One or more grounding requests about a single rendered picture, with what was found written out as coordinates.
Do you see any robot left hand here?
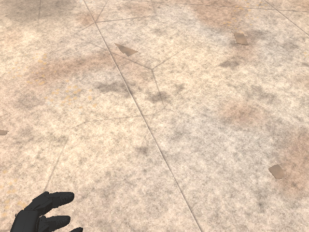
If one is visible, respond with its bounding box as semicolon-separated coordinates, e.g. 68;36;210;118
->
10;191;83;232

